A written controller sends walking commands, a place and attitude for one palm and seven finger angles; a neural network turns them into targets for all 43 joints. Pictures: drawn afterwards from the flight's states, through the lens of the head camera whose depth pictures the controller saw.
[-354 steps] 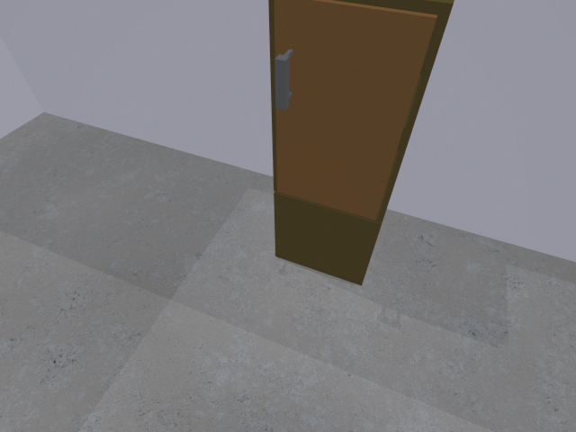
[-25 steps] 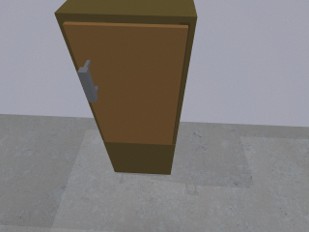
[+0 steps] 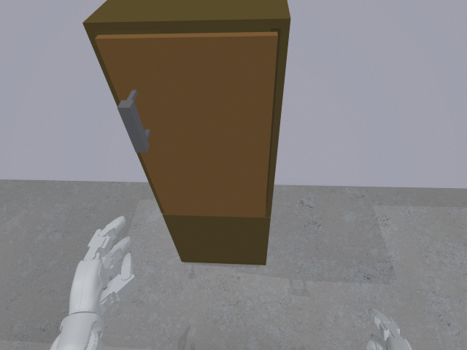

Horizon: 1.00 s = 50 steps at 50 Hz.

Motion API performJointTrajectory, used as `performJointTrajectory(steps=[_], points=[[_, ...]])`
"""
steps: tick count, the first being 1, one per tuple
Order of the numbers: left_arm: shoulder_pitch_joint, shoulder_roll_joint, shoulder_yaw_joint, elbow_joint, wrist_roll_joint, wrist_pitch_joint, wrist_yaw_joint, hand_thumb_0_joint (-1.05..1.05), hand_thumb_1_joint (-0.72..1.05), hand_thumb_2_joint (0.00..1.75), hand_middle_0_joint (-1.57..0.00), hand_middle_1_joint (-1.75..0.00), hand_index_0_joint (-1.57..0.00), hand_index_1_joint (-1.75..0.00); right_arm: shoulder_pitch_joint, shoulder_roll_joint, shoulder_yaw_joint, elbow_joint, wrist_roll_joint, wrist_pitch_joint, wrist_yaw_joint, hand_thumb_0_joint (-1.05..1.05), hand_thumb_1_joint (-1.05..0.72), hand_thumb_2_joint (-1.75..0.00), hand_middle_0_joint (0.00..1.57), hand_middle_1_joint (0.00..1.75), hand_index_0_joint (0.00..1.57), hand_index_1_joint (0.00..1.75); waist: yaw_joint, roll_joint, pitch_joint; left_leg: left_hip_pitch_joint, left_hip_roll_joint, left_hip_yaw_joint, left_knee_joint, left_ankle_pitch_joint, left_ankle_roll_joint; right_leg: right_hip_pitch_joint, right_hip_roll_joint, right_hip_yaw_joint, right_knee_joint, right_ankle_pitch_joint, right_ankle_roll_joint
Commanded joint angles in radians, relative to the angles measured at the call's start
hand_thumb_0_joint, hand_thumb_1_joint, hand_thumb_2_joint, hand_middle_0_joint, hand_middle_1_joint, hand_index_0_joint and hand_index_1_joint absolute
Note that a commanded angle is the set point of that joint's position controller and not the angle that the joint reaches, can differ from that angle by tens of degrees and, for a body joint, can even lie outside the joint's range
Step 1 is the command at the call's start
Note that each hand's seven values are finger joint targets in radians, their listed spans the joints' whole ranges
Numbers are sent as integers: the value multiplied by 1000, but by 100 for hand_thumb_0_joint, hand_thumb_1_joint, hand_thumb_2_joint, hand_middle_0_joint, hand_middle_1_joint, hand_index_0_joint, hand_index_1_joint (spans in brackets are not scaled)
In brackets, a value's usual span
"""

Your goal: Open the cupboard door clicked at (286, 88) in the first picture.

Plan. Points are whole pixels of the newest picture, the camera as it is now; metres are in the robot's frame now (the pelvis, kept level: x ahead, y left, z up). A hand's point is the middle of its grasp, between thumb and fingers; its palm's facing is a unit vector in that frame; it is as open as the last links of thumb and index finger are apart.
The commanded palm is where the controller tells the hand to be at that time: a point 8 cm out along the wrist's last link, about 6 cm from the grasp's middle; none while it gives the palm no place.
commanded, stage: raise the hand with hooked fingers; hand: left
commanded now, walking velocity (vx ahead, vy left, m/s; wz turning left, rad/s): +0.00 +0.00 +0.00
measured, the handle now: (137, 121) +0.56 +0.24 +0.09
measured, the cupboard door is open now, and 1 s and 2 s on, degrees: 0 0 0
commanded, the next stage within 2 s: move the hooked fingers beside the handle in 1.86 s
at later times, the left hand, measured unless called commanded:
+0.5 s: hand (117, 304) +0.20 +0.20 +0.02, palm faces -0.17 -0.98 -0.06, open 10.5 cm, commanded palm +0.16 +0.27 +0.03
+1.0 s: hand (57, 262) +0.23 +0.28 +0.08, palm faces +0.04 -1.00 -0.06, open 13.3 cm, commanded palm +0.21 +0.32 +0.08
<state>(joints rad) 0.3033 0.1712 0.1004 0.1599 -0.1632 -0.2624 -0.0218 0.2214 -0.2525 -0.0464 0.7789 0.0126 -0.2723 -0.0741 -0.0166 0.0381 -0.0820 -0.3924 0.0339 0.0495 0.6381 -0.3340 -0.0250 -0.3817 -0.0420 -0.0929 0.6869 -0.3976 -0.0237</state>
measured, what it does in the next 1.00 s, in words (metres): stands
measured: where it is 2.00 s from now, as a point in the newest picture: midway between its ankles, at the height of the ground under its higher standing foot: outside the picture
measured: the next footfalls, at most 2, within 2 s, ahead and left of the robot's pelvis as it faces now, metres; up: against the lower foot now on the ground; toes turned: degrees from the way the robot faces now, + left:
none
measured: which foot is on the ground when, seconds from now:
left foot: down 0.00-1.00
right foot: down 0.00-1.00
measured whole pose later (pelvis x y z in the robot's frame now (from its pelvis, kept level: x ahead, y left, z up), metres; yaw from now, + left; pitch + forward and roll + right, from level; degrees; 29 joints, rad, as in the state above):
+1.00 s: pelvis -0.03 +0.03 -0.01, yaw +0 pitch +5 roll -2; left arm 0.10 0.36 0.34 0.15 -0.33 -0.21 -0.38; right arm 0.25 -0.27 0.04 0.57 0.04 -0.28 -0.09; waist 0.01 0.01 -0.05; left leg -0.50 0.04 0.03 0.80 -0.38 0.01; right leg -0.44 -0.03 -0.10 0.74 -0.38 0.00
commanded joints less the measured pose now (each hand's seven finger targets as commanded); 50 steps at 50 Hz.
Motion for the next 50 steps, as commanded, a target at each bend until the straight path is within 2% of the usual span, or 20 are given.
performJointTrajectory(steps=[1, 3, 6, 8, 10, 11, 14, 16, 18, 21, 22, 24, 26, 28, 30, 34, 36, 41, 46, 50], points=[[352, 74, 142, 137, -83, -223, -260, 0, 60, 77, -22, -50, -22, -50, -80, -120, -59, -236, 4, -45, 46, 0, -90, -90, 20, 30, 20, 30, 105, -301, -25, -215, -64, -16, 132, 200, 12, -35, -3, 82, 64, 467, 32], [276, 156, 202, 73, -110, -290, -382, 0, 55, 75, -22, -53, -22, -53, -100, -136, -60, -304, 8, -37, 59, 0, -90, -90, 20, 30, 20, 30, 98, -147, -128, -244, -76, 7, 193, 200, 11, -20, -21, 116, 113, 488, 19], [124, 225, 249, -137, -132, -264, -391, 0, 48, 72, -23, -57, -23, -57, -109, -119, -53, -387, 11, -9, 51, 0, -90, -90, 20, 30, 20, 30, 103, 17, -218, -246, -82, 22, 225, 150, 27, -35, -17, 159, 104, 317, 17], [-7, 201, 238, -263, -151, -274, -352, 0, 43, 70, -23, -60, -23, -60, -89, -98, -47, -412, 12, -4, 42, 0, -90, -90, 20, 30, 20, 30, 63, 25, -234, -222, -66, 12, 247, 117, 38, -102, 1, 154, 99, 200, 21], [-146, 185, 201, -400, -149, -328, -307, 0, 39, 68, -24, -63, -24, -63, -52, -90, -34, -390, 4, -8, 34, 0, -90, -90, 20, 30, 20, 30, 16, 80, -234, -183, -44, -17, 273, 122, 47, -185, 26, 124, 130, 176, 10], [-251, 191, 173, -473, -146, -356, -293, 0, 36, 67, -24, -64, -24, -64, -40, -96, -25, -382, -1, -11, 29, 0, -90, -90, 20, 30, 20, 30, -19, 48, -221, -195, -33, -38, 292, 96, 52, -236, 39, 116, 148, 133, 9], [-255, 141, 63, -446, -122, -380, -307, 0, 29, 64, -24, -69, -24, -69, -20, -110, -10, -347, 4, -38, 12, 0, -90, -90, 20, 30, 20, 30, -60, 72, -170, -203, -17, -66, 296, 10, 55, -332, 52, 92, 150, 19, 0], [-274, 157, 30, -372, -119, -329, -345, 0, 25, 62, -25, -72, -25, -72, -23, -133, 3, -339, 17, -47, 1, 0, -90, -90, 20, 30, 20, 30, -76, 60, -128, -227, -13, -85, 284, -52, 57, -345, 59, 89, 133, -50, 0], [-232, 210, 63, -282, -107, -233, -374, 0, 20, 60, -25, -75, -25, -75, -23, -143, 5, -345, 30, -46, -9, 0, -90, -90, 20, 30, 20, 30, -58, 20, -124, -251, -17, -88, 249, -95, 56, -310, 51, 97, 91, -101, 7], [-124, 297, 190, -169, -118, -53, -382, 0, 13, 57, -25, -80, -25, -80, -51, -142, 12, -370, 41, -28, -17, 0, -90, -90, 20, 30, 20, 30, 20, -6, -168, -249, -29, -83, 187, -83, 53, -207, 42, 94, 47, -132, 9], [-94, 288, 213, -193, -137, -11, -374, 0, 11, 56, -26, -81, -26, -81, -59, -132, 18, -389, 42, -19, -18, 0, -90, -90, 20, 30, 20, 30, 47, -5, -199, -229, -33, -77, 164, -55, 50, -163, 34, 83, 43, -105, 11], [-86, 289, 265, -252, -177, 35, -331, 0, 6, 54, -26, -84, -26, -84, -83, -112, 25, -410, 39, -7, -20, 0, -90, -90, 20, 30, 20, 30, 72, -23, -221, -199, -33, -69, 135, -29, 44, -114, 32, 70, 29, -87, 17], [-95, 295, 315, -293, -207, 25, -274, 0, 1, 52, -26, -87, -26, -87, -91, -100, 32, -409, 32, -5, -19, 0, -90, -90, 20, 30, 20, 30, 86, -54, -209, -188, -28, -73, 116, 6, 39, -86, 45, 52, 31, -52, 12], [-119, 291, 318, -348, -191, -31, -229, 0, -3, 50, -27, -90, -27, -90, -57, -98, 30, -391, 28, -16, -10, 0, -90, -90, 20, 30, 20, 30, 70, 2, -202, -148, -22, -70, 98, 34, 36, -107, 53, 33, 41, -2, 10], [-162, 268, 272, -337, -158, -85, -210, 0, -8, 48, -27, -93, -27, -93, -34, -106, 30, -370, 23, -28, -1, 0, -90, -90, 20, 30, 20, 30, 32, -8, -138, -151, -19, -71, 87, 3, 36, -157, 57, 25, 36, -20, 13], [-249, 262, 191, -253, -129, -121, -282, 0, -17, 44, -28, -99, -28, -99, -3, -142, 25, -341, 29, -50, -3, 0, -90, -90, 20, 30, 20, 30, -16, 6, -91, -139, -20, -73, 80, -71, 44, -199, 58, 36, 12, -65, 14], [-291, 276, 183, -246, -142, -102, -338, 0, -22, 42, -28, -102, -28, -102, -2, -152, 23, -343, 36, -61, -11, 0, -90, -90, 20, 30, 20, 30, -14, 20, -117, -111, -24, -77, 71, -60, 46, -165, 58, 41, 2, -42, 9], [-309, 418, 335, -249, -179, -45, -366, 0, -34, 37, -29, -110, -29, -110, -4, -162, 25, -334, 37, -69, -28, 0, -90, -90, 20, 30, 20, 30, 33, 40, -192, -29, -24, -87, 38, 58, 45, -62, 60, 29, -14, 74, 3], [-368, 398, 359, -243, -201, -29, -339, 0, -45, 32, -30, -117, -30, -117, -13, -147, 37, -335, 33, -57, -21, 0, -90, -90, 20, 30, 20, 30, 41, 101, -142, 27, -25, -83, 10, 162, 34, -31, 69, 9, -22, 196, -4], [-386, 378, 319, -158, -183, 25, -377, 0, -50, 30, -30, -120, -30, -120, -7, -155, 35, -333, 40, -43, -19, 0, -90, -90, 20, 30, 20, 30, 23, 60, -133, 45, -24, -72, 0, 198, 37, -19, 65, 10, -44, 257, 4]])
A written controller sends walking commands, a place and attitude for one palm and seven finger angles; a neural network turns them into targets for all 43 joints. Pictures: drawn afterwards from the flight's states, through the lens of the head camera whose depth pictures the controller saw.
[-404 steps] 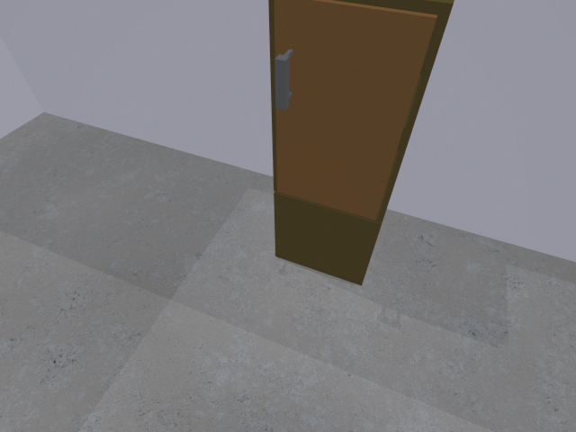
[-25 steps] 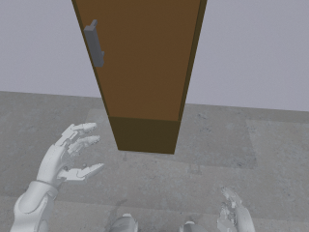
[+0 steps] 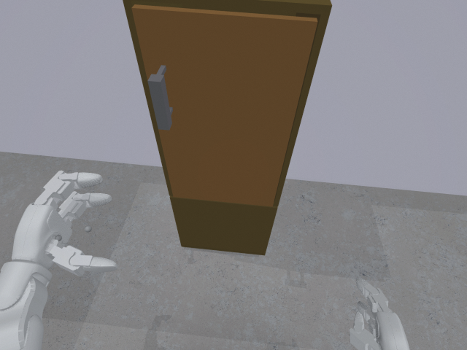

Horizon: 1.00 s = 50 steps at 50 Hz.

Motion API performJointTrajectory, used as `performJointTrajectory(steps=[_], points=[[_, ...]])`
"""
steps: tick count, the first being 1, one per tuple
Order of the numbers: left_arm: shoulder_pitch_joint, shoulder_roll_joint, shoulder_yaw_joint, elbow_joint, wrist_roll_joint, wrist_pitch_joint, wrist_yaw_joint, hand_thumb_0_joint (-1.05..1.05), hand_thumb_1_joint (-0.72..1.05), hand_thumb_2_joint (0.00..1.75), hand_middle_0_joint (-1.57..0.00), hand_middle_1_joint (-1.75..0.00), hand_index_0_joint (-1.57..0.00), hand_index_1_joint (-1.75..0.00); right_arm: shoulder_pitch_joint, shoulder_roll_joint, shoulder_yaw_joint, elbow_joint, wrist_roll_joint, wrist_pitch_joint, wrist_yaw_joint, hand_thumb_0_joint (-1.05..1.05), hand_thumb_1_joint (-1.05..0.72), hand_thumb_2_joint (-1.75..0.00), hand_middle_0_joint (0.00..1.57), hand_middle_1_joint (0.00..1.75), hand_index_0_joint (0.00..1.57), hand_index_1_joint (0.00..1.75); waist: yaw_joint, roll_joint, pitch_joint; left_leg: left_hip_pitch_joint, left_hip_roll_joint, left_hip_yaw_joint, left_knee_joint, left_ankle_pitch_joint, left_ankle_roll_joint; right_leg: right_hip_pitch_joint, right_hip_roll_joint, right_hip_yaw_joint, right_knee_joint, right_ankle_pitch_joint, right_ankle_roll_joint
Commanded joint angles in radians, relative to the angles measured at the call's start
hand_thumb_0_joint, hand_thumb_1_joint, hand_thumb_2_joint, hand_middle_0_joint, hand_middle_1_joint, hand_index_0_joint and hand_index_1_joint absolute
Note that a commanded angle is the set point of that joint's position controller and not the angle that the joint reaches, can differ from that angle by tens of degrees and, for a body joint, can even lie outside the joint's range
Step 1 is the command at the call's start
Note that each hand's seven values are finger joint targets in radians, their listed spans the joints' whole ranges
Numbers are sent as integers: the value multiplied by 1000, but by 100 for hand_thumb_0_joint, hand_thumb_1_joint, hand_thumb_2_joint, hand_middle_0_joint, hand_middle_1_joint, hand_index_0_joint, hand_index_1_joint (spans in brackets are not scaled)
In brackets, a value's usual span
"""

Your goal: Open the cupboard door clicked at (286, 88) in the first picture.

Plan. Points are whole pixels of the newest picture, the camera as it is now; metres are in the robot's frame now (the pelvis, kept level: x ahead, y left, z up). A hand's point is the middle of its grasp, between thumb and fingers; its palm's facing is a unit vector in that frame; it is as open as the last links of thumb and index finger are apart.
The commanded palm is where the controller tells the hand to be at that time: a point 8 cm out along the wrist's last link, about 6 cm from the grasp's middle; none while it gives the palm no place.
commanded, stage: raise the hand with hooked fingers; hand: left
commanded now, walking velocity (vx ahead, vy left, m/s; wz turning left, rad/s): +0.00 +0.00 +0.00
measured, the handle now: (163, 97) +0.59 +0.21 +0.11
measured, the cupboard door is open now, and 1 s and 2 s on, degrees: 0 0 0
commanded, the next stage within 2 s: move the hooked fingers beside the handle in 0.86 s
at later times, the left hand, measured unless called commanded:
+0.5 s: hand (81, 190) +0.31 +0.26 +0.13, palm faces -0.03 -1.00 -0.04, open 14.0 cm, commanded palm +0.27 +0.31 +0.13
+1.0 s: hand (84, 197) +0.30 +0.25 +0.13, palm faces +0.00 -1.00 -0.03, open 14.0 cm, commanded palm +0.28 +0.30 +0.13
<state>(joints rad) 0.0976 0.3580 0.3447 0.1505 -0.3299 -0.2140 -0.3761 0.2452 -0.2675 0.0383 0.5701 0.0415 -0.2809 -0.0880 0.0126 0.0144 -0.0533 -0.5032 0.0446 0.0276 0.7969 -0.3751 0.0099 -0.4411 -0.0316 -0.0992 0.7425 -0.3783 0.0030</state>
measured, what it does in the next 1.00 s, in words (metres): stands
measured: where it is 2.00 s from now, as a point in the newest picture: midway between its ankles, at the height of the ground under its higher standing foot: outside the picture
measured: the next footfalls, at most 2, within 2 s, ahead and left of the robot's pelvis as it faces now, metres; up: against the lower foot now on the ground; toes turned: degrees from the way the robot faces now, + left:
none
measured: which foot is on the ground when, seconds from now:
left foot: down 0.00-1.00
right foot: down 0.00-1.00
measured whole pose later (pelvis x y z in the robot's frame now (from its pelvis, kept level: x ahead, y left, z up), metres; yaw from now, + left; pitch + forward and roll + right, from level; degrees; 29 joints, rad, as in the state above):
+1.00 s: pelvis +0.00 -0.02 +0.01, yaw -1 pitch +3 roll -1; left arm -0.12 0.43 0.44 0.40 -0.35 -0.11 -0.53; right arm 0.26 -0.27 0.06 0.58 0.05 -0.22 -0.11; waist 0.03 0.04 -0.03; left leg -0.39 0.05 0.04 0.65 -0.31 -0.01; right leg -0.35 -0.01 -0.09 0.63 -0.33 -0.02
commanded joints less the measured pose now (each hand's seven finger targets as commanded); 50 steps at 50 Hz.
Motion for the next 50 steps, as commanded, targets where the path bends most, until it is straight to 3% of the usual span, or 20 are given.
performJointTrajectory(steps=[1, 4, 6, 8, 11, 16, 18, 22, 26, 30, 31, 34, 38, 39, 42, 45, 46, 48, 50], points=[[-186, 196, 73, -112, -18, -2, -43, 0, -50, 30, -30, -120, -30, -120, -26, -145, -47, -127, 11, -29, -7, 0, -90, -90, 20, 30, 20, 30, -7, 63, -149, 155, -34, -49, -158, 250, 5, 50, 61, 20, -104, 253, -25], [-266, 226, 80, -108, -21, 36, -87, 0, -50, 30, -30, -120, -30, -120, -39, -148, -44, -128, 17, -17, -17, 0, -90, -90, 20, 30, 20, 30, -12, 70, -162, 177, -37, -46, -166, 249, 8, 63, 55, 25, -126, 265, -23], [-326, 284, 126, -123, -30, 42, -101, 0, -50, 30, -30, -120, -30, -120, -41, -149, -38, -129, 12, -13, -22, 0, -90, -90, 20, 30, 20, 30, -4, 82, -184, 204, -40, -47, -166, 287, 9, 90, 61, 30, -132, 299, -28], [-359, 319, 170, -132, -37, 31, -101, 0, -50, 30, -30, -120, -30, -120, -42, -142, -37, -128, 9, -12, -25, 0, -90, -90, 20, 30, 20, 30, -1, 70, -228, 238, -38, -50, -171, 325, 8, 112, 59, 29, -136, 332, -26], [-390, 348, 206, -88, -51, 20, -104, 0, -50, 30, -30, -120, -30, -120, -43, -142, -31, -118, 5, -6, -28, 0, -90, -90, 20, 30, 20, 30, 7, 56, -211, 239, -40, -48, -178, 334, 7, 131, 64, 33, -149, 347, -29], [-445, 337, 179, 35, -50, 52, -147, 0, -50, 30, -30, -120, -30, -120, -49, -147, -30, -109, 16, 6, -33, 0, -90, -90, 20, 30, 20, 30, -1, 69, -180, 231, -43, -35, -193, 295, 10, 130, 52, 47, -175, 327, -26], [-490, 359, 172, 28, -37, 67, -159, 0, -50, 30, -30, -120, -30, -120, -51, -148, -31, -111, 20, 8, -34, 0, -90, -90, 20, 30, 20, 30, -1, 115, -201, 252, -43, -38, -204, 302, 10, 133, 47, 45, -182, 329, -26], [-400, 334, 169, 66, -51, 83, -180, 0, -50, 30, -30, -120, -30, -120, -40, -152, -37, -125, 18, 7, -24, 0, -90, -90, 20, 30, 20, 30, 10, 11, -197, 231, -42, -34, -205, 331, 16, 153, 46, 45, -181, 374, -20], [-409, 376, 224, 53, -66, 61, -163, 0, -50, 30, -30, -120, -30, -120, -38, -155, -40, -131, 14, 14, -14, 0, -90, -90, 20, 30, 20, 30, 21, -11, -188, 207, -45, -24, -202, 310, 14, 158, 45, 62, -186, 355, -18], [-454, 379, 228, -7, -45, 21, -124, 0, -50, 30, -30, -120, -30, -120, -36, -143, -44, -133, 13, 13, -14, 0, -90, -90, 20, 30, 20, 30, 15, 89, -226, 246, -45, -16, -211, 295, 15, 151, 43, 65, -188, 322, -20], [-463, 381, 222, -28, -46, 15, -121, 0, -50, 30, -30, -120, -30, -120, -34, -143, -42, -141, 8, 12, -14, 0, -90, -90, 20, 30, 20, 30, 15, 64, -221, 237, -43, -19, -211, 289, 16, 163, 47, 70, -189, 314, -20], [-449, 355, 198, -25, -30, 8, -116, 0, -50, 30, -30, -120, -30, -120, -37, -139, -41, -134, 12, 7, -19, 0, -90, -90, 20, 30, 20, 30, 7, 124, -204, 249, -43, -17, -221, 266, 16, 143, 48, 66, -197, 289, -22], [-450, 360, 197, 4, -37, 29, -129, 0, -50, 30, -30, -120, -30, -120, -40, -144, -41, -130, 17, 7, -27, 0, -90, -90, 20, 30, 20, 30, 2, 89, -179, 237, -43, -19, -226, 233, 18, 136, 46, 73, -213, 261, -18], [-436, 347, 190, 39, -40, 41, -133, 0, -50, 30, -30, -120, -30, -120, -38, -145, -39, -127, 18, 9, -29, 0, -90, -90, 20, 30, 20, 30, 0, 55, -156, 223, -42, -20, -228, 229, 18, 132, 47, 69, -215, 260, -17], [-445, 356, 198, 44, -52, 51, -145, 0, -50, 30, -30, -120, -30, -120, -43, -146, -37, -133, 18, 7, -30, 0, -90, -90, 20, 30, 20, 30, 5, 23, -162, 214, -44, -22, -226, 227, 18, 138, 45, 76, -217, 259, -13], [-458, 348, 189, 39, -48, 47, -150, 0, -50, 30, -30, -120, -30, -120, -43, -143, -36, -132, 18, 4, -29, 0, -90, -90, 20, 30, 20, 30, 6, 56, -177, 226, -45, -21, -223, 241, 16, 135, 46, 72, -209, 276, -16], [-461, 345, 182, 36, -54, 45, -151, 0, -50, 30, -30, -120, -30, -120, -42, -143, -35, -135, 16, 4, -28, 0, -90, -90, 20, 30, 20, 30, 5, 26, -171, 221, -45, -23, -221, 238, 16, 140, 50, 74, -210, 266, -16], [-468, 339, 179, 39, -51, 40, -151, 0, -50, 30, -30, -120, -30, -120, -42, -143, -36, -132, 18, 2, -28, 0, -90, -90, 20, 30, 20, 30, 1, 28, -173, 223, -44, -23, -220, 232, 17, 129, 49, 72, -208, 263, -15], [-546, 363, 181, 67, -38, 36, -144, 0, -50, 30, -30, -120, -30, -120, -34, -147, -36, -117, 19, 6, -33, 0, -90, -90, 20, 30, 20, 30, -13, 44, -166, 219, -43, -26, -218, 211, 15, 102, 50, 70, -209, 237, -15]])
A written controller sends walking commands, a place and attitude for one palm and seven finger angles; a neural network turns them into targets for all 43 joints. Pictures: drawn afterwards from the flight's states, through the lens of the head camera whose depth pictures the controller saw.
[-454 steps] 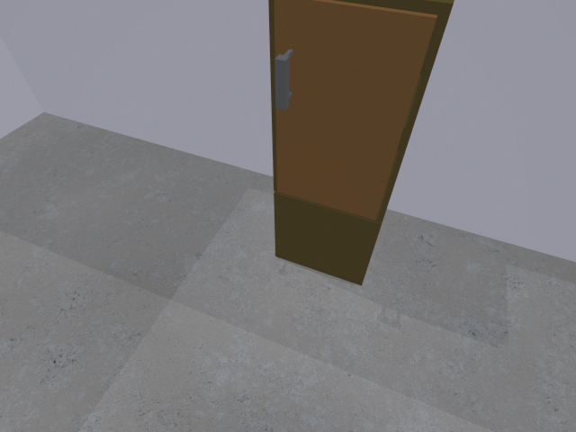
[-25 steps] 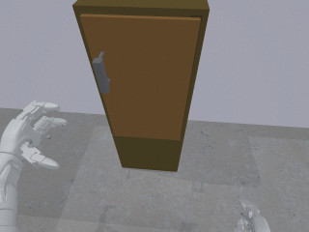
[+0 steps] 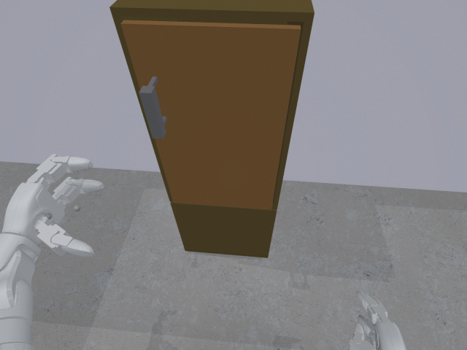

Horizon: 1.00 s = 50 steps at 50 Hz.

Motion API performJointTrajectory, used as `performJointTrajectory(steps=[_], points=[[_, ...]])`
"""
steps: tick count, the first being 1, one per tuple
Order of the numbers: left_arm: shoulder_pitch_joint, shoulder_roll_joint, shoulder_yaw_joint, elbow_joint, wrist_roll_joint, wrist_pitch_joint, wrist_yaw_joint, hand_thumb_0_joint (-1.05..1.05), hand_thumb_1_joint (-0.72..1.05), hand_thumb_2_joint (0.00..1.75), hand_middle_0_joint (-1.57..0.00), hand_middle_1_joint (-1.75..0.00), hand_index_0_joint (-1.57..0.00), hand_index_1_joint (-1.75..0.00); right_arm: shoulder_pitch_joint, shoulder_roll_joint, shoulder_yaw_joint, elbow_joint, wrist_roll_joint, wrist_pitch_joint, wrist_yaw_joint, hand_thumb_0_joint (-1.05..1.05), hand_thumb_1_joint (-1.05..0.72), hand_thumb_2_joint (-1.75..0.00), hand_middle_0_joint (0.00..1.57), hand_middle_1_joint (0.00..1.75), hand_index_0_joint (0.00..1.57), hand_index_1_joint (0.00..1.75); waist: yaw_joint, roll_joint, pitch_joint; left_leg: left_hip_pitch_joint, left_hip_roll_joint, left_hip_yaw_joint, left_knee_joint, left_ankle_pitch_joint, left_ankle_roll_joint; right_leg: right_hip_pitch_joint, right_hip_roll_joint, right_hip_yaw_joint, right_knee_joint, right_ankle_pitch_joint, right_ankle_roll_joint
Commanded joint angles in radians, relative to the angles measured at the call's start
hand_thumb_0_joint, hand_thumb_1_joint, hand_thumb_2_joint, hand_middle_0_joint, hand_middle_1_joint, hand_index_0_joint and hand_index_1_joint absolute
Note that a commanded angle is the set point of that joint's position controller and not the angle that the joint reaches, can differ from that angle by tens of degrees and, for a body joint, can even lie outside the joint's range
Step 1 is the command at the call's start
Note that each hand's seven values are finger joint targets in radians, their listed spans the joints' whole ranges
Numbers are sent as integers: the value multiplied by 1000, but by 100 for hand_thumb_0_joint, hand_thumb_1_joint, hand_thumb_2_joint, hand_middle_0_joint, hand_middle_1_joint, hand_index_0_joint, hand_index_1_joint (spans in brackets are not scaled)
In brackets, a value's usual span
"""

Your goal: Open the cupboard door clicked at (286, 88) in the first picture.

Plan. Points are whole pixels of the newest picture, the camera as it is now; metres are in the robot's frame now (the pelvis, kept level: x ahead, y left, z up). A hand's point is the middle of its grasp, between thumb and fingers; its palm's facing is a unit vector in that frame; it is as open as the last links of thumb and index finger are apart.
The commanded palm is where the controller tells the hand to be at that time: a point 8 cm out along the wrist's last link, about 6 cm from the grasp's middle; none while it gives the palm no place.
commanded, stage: move the hooked fingers beside the handle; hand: left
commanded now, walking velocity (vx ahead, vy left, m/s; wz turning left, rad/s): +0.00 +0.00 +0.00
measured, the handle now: (156, 107) +0.59 +0.23 +0.09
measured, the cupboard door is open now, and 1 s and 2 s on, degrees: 0 0 0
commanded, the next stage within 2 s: none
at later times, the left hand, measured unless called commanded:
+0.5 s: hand (102, 168) +0.38 +0.27 +0.10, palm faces -0.01 -1.00 -0.01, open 14.0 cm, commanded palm +0.36 +0.32 +0.11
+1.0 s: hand (107, 142) +0.44 +0.28 +0.11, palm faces -0.01 -1.00 -0.01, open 14.0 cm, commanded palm +0.42 +0.34 +0.10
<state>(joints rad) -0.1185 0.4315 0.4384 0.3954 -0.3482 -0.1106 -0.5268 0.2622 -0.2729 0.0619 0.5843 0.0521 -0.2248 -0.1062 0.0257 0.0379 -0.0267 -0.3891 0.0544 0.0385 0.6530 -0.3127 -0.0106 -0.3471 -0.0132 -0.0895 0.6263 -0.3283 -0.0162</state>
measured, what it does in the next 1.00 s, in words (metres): stands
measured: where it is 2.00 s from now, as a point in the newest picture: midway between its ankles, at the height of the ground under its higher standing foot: outside the picture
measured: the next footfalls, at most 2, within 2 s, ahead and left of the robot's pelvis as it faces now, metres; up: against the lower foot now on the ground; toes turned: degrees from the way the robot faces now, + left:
none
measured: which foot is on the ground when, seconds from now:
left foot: down 0.00-1.00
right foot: down 0.00-1.00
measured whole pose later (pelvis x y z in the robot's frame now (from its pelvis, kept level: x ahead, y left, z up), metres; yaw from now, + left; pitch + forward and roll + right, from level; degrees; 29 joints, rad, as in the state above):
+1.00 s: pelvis +0.00 +0.01 -0.01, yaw -1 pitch +12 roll -2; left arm -0.76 0.65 0.48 1.11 -0.18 -0.26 -0.53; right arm 0.35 -0.30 0.05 0.62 0.03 -0.06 -0.08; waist -0.09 0.00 -0.05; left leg -0.62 0.06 0.04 0.77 -0.35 0.00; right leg -0.57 -0.01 -0.08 0.72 -0.35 -0.01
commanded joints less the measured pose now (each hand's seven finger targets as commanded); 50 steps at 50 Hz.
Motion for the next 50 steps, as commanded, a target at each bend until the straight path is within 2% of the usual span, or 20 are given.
performJointTrajectory(steps=[1, 2, 6, 9, 13, 14, 16, 19, 22, 27, 30, 31, 34, 40, 42, 45, 47, 48, 49, 50], points=[[-397, 272, 55, -175, -18, -70, 9, 0, -50, 30, -30, -120, -30, -120, -53, -141, -55, -128, 7, -49, -17, 0, -90, -90, 20, 30, 20, 30, -39, 30, -165, 96, -54, -39, -73, 131, 34, -6, 33, 64, -97, 160, 3], [-451, 274, 46, -155, -12, -71, 13, 0, -50, 30, -30, -120, -30, -120, -53, -141, -54, -123, 10, -49, -20, 0, -90, -90, 20, 30, 20, 30, -51, 24, -153, 93, -53, -43, -74, 104, 36, -28, 32, 67, -103, 130, 5], [-572, 326, 51, -48, 17, -80, 24, 0, -50, 30, -30, -120, -30, -120, -30, -150, -52, -97, 8, -39, -29, 0, -90, -90, 20, 30, 20, 30, -59, 19, -181, 74, -54, -50, -62, 80, 35, -32, 27, 77, -99, 83, 2], [-611, 331, 43, -17, 37, -96, 22, 0, -50, 30, -30, -120, -30, -120, -21, -148, -55, -95, 4, -35, -25, 0, -90, -90, 20, 30, 20, 30, -53, 67, -277, 106, -56, -47, -48, 133, 36, -4, 22, 76, -75, 155, -1], [-565, 355, 74, 45, 38, -106, 15, 0, -50, 30, -30, -120, -30, -120, 6, -155, -60, -98, -2, -20, -11, 0, -90, -90, 20, 30, 20, 30, -29, 62, -349, 112, -55, -45, -33, 235, 35, 39, 27, 62, -35, 290, -7], [-551, 362, 83, 54, 38, -105, 14, 0, -50, 30, -30, -120, -30, -120, 9, -156, -62, -99, 0, -15, -8, 0, -90, -90, 20, 30, 20, 30, -25, 76, -346, 113, -53, -43, -32, 260, 34, 37, 27, 58, -29, 319, -8], [-526, 368, 93, 115, 33, -91, 11, 0, -50, 30, -30, -120, -30, -120, 20, -162, -63, -105, 0, -1, -1, 0, -90, -90, 20, 30, 20, 30, -23, 13, -308, 71, -53, -41, -29, 248, 36, 33, 32, 56, -26, 318, -6], [-577, 344, 61, 161, 42, -80, 16, 0, -50, 30, -30, -120, -30, -120, 30, -169, -67, -110, 5, 18, 6, 0, -90, -90, 20, 30, 20, 30, -44, -15, -243, 34, -50, -38, -39, 210, 37, -19, 30, 51, -31, 287, 0], [-645, 417, 109, 141, 54, -101, 29, 0, -50, 30, -30, -120, -30, -120, 56, -176, -75, -112, -1, 33, 9, 0, -90, -90, 20, 30, 20, 30, -42, 5, -306, 47, -50, -36, -27, 241, 39, 4, 31, 60, -17, 314, -1], [-757, 415, 96, 95, 67, -167, 37, 0, -50, 30, -30, -120, -30, -120, 87, -171, -81, -97, -9, 49, 12, 0, -90, -90, 20, 30, 20, 30, -60, 84, -390, 114, -48, -37, -6, 302, 38, -1, 40, 62, -1, 355, -5], [-749, 423, 103, 213, 70, -167, 27, 0, -50, 30, -30, -120, -30, -120, 100, -179, -81, -73, -5, 64, 6, 0, -90, -90, 20, 30, 20, 30, -73, 38, -330, 73, -44, -39, -8, 261, 40, -31, 39, 55, -7, 324, -4], [-789, 407, 75, 246, 71, -161, 19, 0, -50, 30, -30, -120, -30, -120, 103, -181, -77, -69, -5, 70, 3, 0, -90, -90, 20, 30, 20, 30, -85, 23, -316, 60, -46, -38, -5, 252, 43, -38, 40, 57, -7, 319, -3], [-835, 410, 52, 315, 90, -147, 9, 0, -50, 30, -30, -120, -30, -120, 110, -184, -78, -63, -4, 79, 4, 0, -90, -90, 20, 30, 20, 30, -90, 64, -303, 52, -48, -42, -5, 221, 42, -76, 35, 56, -11, 281, -5], [-918, 486, 96, 386, 108, -186, 11, 0, -50, 30, -30, -120, -30, -120, 144, -192, -82, -57, -12, 106, 10, 0, -90, -90, 20, 30, 20, 30, -93, 21, -372, 34, -44, -42, 24, 263, 44, -61, 39, 60, 15, 328, -1], [-964, 503, 101, 405, 106, -206, 7, 0, -50, 30, -30, -120, -30, -120, 150, -192, -79, -56, -13, 115, 12, 0, -90, -90, 20, 30, 20, 30, -98, 41, -389, 30, -45, -41, 33, 268, 44, -61, 41, 65, 25, 338, -1], [-982, 542, 116, 491, 127, -210, 4, 0, -50, 30, -30, -120, -30, -120, 160, -197, -76, -51, -14, 131, 14, 0, -90, -90, 20, 30, 20, 30, -104, 44, -355, -14, -44, -39, 37, 231, 45, -88, 40, 67, 26, 305, 1], [-1051, 540, 85, 534, 144, -209, 0, 0, -50, 30, -30, -120, -30, -120, 167, -200, -74, -43, -13, 142, 12, 0, -90, -90, 20, 30, 20, 30, -126, 59, -330, -33, -43, -44, 42, 206, 46, -128, 41, 66, 28, 274, 2], [-1077, 535, 73, 535, 151, -210, -2, 0, -50, 30, -30, -120, -30, -120, 176, -202, -76, -39, -15, 144, 12, 0, -90, -90, 20, 30, 20, 30, -137, 51, -342, -25, -42, -46, 48, 206, 49, -138, 42, 67, 27, 271, 4], [-1070, 576, 102, 537, 157, -215, -1, 0, -50, 30, -30, -120, -30, -120, 184, -205, -78, -39, -17, 148, 12, 0, -90, -90, 20, 30, 20, 30, -124, 77, -368, -20, -42, -49, 51, 217, 47, -131, 41, 69, 32, 273, 2], [-1074, 574, 96, 528, 159, -219, -5, 0, -50, 30, -30, -120, -30, -120, 189, -206, -79, -42, -18, 151, 13, 0, -90, -90, 20, 30, 20, 30, -129, 85, -402, -7, -43, -44, 58, 227, 48, -125, 41, 72, 34, 283, 3]])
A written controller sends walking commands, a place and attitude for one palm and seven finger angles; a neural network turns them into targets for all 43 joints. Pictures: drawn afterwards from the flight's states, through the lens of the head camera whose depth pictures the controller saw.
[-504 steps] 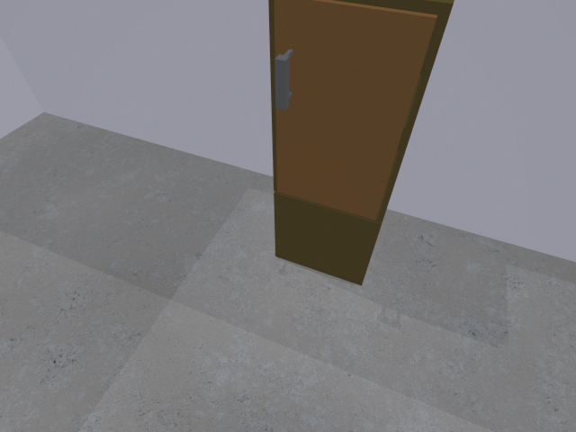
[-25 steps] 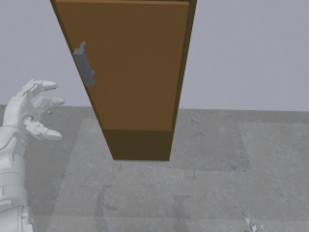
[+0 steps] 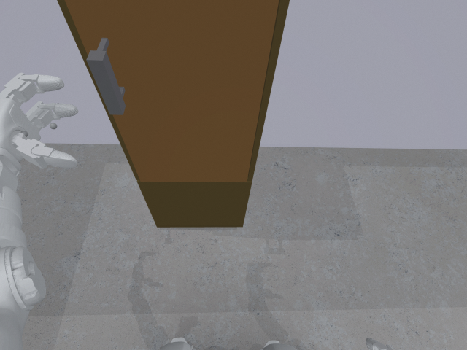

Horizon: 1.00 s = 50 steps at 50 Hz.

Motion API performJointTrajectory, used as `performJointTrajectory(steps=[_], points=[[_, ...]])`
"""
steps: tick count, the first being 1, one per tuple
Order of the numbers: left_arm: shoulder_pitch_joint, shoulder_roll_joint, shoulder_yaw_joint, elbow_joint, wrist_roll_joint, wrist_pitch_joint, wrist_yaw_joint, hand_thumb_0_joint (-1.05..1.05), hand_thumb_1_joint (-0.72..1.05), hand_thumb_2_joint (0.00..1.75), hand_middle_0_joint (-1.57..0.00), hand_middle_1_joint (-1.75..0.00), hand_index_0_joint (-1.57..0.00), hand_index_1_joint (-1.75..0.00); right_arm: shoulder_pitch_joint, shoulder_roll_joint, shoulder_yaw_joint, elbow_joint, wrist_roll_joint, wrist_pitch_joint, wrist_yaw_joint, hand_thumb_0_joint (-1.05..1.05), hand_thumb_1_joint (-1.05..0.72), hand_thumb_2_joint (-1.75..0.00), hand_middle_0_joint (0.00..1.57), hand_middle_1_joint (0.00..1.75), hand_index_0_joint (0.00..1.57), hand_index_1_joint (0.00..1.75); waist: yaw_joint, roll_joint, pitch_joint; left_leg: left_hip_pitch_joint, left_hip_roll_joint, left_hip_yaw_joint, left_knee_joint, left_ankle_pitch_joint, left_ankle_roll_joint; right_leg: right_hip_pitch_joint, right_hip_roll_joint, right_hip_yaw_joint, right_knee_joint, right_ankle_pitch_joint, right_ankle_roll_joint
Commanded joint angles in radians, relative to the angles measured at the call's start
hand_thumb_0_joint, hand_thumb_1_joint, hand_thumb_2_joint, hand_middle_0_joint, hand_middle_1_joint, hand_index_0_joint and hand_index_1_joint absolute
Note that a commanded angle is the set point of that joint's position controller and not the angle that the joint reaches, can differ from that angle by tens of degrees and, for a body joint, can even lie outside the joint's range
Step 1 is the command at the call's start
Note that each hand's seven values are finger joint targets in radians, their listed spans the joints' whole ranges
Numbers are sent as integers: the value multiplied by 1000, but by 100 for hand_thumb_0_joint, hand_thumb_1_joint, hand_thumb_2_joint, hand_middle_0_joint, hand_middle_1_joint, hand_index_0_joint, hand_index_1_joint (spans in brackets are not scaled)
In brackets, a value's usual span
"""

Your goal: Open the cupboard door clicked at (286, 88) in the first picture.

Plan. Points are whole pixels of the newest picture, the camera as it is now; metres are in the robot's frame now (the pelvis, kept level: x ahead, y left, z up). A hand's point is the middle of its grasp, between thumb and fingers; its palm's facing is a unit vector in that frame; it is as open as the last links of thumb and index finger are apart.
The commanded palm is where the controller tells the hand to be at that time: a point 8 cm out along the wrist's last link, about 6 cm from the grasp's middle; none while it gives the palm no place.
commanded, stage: move the hooked fingers beside the handle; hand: left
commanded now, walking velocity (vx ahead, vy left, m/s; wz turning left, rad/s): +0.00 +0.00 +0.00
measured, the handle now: (110, 77) +0.58 +0.23 +0.11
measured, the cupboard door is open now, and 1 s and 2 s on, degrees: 0 0 0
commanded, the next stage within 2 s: slide the fingers in behind the handle in 1.56 s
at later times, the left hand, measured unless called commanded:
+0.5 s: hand (64, 89) +0.52 +0.28 +0.13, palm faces -0.01 -1.00 +0.00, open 14.0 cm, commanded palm +0.51 +0.34 +0.11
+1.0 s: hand (63, 91) +0.53 +0.30 +0.11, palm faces -0.02 -1.00 +0.00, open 14.0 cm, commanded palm +0.52 +0.34 +0.11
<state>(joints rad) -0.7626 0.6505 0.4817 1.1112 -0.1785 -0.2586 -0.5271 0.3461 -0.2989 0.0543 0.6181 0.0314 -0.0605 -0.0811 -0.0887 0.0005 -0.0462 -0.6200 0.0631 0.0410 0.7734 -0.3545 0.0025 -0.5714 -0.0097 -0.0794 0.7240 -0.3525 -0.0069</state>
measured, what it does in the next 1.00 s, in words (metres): stands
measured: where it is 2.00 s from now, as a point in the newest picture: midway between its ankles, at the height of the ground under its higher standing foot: outside the picture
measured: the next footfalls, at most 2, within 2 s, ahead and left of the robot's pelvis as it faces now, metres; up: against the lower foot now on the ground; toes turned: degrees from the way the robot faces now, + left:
none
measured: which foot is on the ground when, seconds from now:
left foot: down 0.00-1.00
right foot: down 0.00-1.00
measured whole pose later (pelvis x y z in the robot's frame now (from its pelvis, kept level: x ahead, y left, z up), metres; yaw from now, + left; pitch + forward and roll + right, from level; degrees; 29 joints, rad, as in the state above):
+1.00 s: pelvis +0.02 +0.02 -0.01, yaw -2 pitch +21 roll -5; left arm -0.99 0.82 0.54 1.22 -0.09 -0.24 -0.53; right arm 0.43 -0.28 0.06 0.60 -0.01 0.10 -0.04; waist -0.18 0.00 -0.07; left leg -0.83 0.08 0.03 0.87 -0.42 0.02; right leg -0.74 0.01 -0.08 0.74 -0.36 0.02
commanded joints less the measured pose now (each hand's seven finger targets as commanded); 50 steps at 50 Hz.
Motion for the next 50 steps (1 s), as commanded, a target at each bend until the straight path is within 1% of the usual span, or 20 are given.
performJointTrajectory(steps=[1, 4, 6, 10, 13, 15, 18, 21, 22, 25, 27, 30, 32, 38, 42, 43, 44, 46, 47, 50], points=[[-448, 374, 69, -189, -18, -80, -9, 0, -50, 30, -30, -120, -30, -120, 112, -182, -72, -74, 1, -9, -14, 0, -90, -90, 20, 30, 20, 30, -14, 115, -404, 230, -50, -50, -53, 296, 36, 108, 43, 61, -53, 334, -10], [-493, 376, 60, -170, -15, -92, -23, 0, -50, 30, -30, -120, -30, -120, 127, -183, -72, -61, -1, 5, -12, 0, -90, -90, 20, 30, 20, 30, -26, 146, -417, 247, -44, -59, -46, 312, 31, 70, 45, 53, -48, 324, -9], [-526, 328, 17, -146, -17, -87, -29, 0, -50, 30, -30, -120, -30, -120, 140, -183, -72, -53, -2, 13, -12, 0, -90, -90, 20, 30, 20, 30, -50, 136, -403, 263, -40, -67, -39, 323, 33, 23, 51, 45, -48, 310, -10], [-556, 370, 26, -81, 7, -60, -16, 0, -50, 30, -30, -120, -30, -120, 166, -193, -71, -39, -4, 28, -13, 0, -90, -90, 20, 30, 20, 30, -62, 136, -379, 227, -36, -73, -43, 264, 34, -16, 47, 43, -57, 245, -6], [-604, 460, 70, -25, 30, -47, 3, 0, -50, 30, -30, -120, -30, -120, 187, -201, -65, -36, -6, 42, -16, 0, -90, -90, 20, 30, 20, 30, -70, 102, -370, 167, -35, -76, -33, 254, 38, -4, 47, 49, -50, 250, -1], [-647, 452, 42, -37, 52, -49, 14, 0, -50, 30, -30, -120, -30, -120, 199, -198, -64, -37, -7, 47, -15, 0, -90, -90, 20, 30, 20, 30, -84, 144, -388, 176, -34, -75, -28, 261, 37, -23, 46, 51, -47, 246, 0], [-672, 529, 100, -85, 65, -84, 25, 0, -50, 30, -30, -120, -30, -120, 226, -201, -67, -41, -17, 57, -8, 0, -90, -90, 20, 30, 20, 30, -64, 216, -504, 260, -27, -87, -7, 352, 25, -27, 54, 45, -24, 280, -6], [-677, 538, 101, -5, 67, -76, 19, 0, -50, 30, -30, -120, -30, -120, 241, -205, -60, -36, -18, 74, -7, 0, -90, -90, 20, 30, 20, 30, -88, 158, -469, 207, -24, -83, 6, 342, 33, -33, 61, 45, -25, 286, -2], [-704, 532, 82, 7, 70, -65, 12, 0, -50, 30, -30, -120, -30, -120, 238, -205, -58, -34, -15, 79, -7, 0, -90, -90, 20, 30, 20, 30, -97, 180, -446, 190, -24, -79, 6, 331, 32, -39, 58, 48, -28, 287, 1], [-688, 565, 82, 67, 92, -25, 0, 0, -50, 30, -30, -120, -30, -120, 257, -211, -54, -41, -15, 92, -7, 0, -90, -90, 20, 30, 20, 30, -104, 156, -417, 142, -26, -74, 9, 309, 39, -45, 57, 50, -35, 282, 5], [-735, 610, 94, 52, 106, -22, -3, 0, -50, 30, -30, -120, -30, -120, 270, -212, -51, -41, -18, 100, -10, 0, -90, -90, 20, 30, 20, 30, -107, 190, -450, 150, -26, -75, 22, 338, 39, -47, 58, 51, -27, 301, 6], [-692, 642, 123, 42, 112, -30, -10, 0, -50, 30, -30, -120, -30, -120, 290, -211, -52, -48, -25, 114, -7, 0, -90, -90, 20, 30, 20, 30, -97, 185, -492, 170, -22, -76, 35, 407, 36, -36, 64, 43, -13, 345, 5], [-666, 609, 117, 11, 93, -44, -26, 0, -50, 30, -30, -120, -30, -120, 297, -210, -56, -51, -28, 123, 1, 0, -90, -90, 20, 30, 20, 30, -88, 232, -537, 235, -17, -79, 44, 479, 27, -58, 69, 35, -4, 373, 1], [-626, 557, 111, -16, 58, -27, -64, 0, -50, 30, -30, -120, -30, -120, 301, -211, -67, -50, -28, 148, 16, 0, -90, -90, 20, 30, 20, 30, -87, 244, -525, 278, -11, -86, 53, 536, 26, -96, 79, 23, -9, 376, -1], [-673, 532, 92, -99, 63, -35, -39, 0, -50, 30, -30, -120, -30, -120, 301, -205, -70, -46, -34, 156, 22, 0, -90, -90, 20, 30, 20, 30, -93, 293, -524, 341, -1, -106, 55, 592, 13, -148, 81, 10, -8, 345, -5], [-668, 502, 78, -98, 62, -37, -30, 0, -50, 30, -30, -120, -30, -120, 297, -199, -72, -44, -33, 157, 25, 0, -90, -90, 20, 30, 20, 30, -98, 308, -507, 351, -1, -105, 58, 600, 11, -165, 82, 10, -12, 339, -5], [-674, 515, 93, -119, 59, -44, -19, 0, -50, 30, -30, -120, -30, -120, 302, -202, -74, -40, -37, 156, 27, 0, -90, -90, 20, 30, 20, 30, -97, 285, -521, 366, 5, -115, 58, 618, 8, -159, 84, 7, -10, 343, -5], [-671, 512, 104, -147, 52, -54, -4, 0, -50, 30, -30, -120, -30, -120, 298, -200, -75, -46, -38, 157, 30, 0, -90, -90, 20, 30, 20, 30, -87, 317, -550, 394, 4, -116, 61, 660, 3, -152, 86, 8, -5, 355, -11], [-692, 497, 91, -163, 52, -57, 1, 0, -50, 30, -30, -120, -30, -120, 292, -197, -76, -40, -37, 157, 31, 0, -90, -90, 20, 30, 20, 30, -95, 316, -561, 408, 6, -119, 64, 667, 0, -154, 85, 8, -6, 357, -7], [-655, 461, 69, -98, 59, -35, 16, 0, -50, 30, -30, -120, -30, -120, 280, -193, -72, -43, -35, 157, 35, 0, -90, -90, 20, 30, 20, 30, -94, 282, -503, 352, 1, -113, 56, 607, 7, -145, 82, 6, -10, 345, -5]])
